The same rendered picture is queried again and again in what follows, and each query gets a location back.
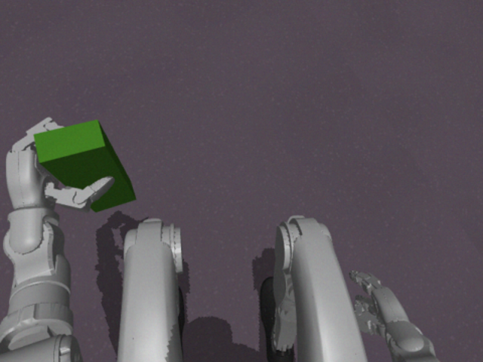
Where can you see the right robot arm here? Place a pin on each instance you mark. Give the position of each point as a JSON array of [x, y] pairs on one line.
[[406, 343]]

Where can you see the right robot hand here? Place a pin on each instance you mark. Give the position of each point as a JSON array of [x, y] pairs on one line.
[[374, 315]]

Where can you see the right robot foot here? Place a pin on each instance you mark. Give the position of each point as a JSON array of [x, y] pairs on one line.
[[267, 311]]

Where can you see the left robot hand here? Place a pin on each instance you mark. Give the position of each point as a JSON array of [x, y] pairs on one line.
[[31, 185]]

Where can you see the carton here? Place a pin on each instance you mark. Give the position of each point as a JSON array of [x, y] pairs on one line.
[[81, 154]]

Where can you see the left robot arm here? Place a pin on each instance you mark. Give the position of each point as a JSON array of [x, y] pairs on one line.
[[39, 325]]

